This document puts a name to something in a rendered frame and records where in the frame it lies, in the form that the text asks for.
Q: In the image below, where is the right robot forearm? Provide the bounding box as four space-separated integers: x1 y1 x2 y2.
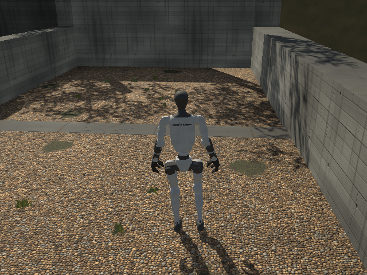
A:
205 138 218 161

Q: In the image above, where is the robot left shin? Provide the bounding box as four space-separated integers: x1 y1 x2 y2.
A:
170 188 179 224

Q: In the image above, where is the robot right shin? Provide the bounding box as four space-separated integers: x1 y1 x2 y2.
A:
194 183 203 223

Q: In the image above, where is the left robot hand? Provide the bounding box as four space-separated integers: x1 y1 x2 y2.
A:
151 160 164 173

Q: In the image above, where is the right robot hand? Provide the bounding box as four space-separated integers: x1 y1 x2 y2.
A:
206 158 220 173

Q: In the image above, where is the right robot upper arm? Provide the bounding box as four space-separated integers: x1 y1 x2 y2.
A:
194 115 210 147

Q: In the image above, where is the left robot forearm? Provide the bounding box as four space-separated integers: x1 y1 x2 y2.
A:
152 140 162 162

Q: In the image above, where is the left robot upper arm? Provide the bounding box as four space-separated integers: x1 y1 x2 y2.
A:
156 116 170 147

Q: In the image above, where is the robot shin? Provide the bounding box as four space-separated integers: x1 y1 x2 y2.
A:
194 183 203 223
170 188 179 224

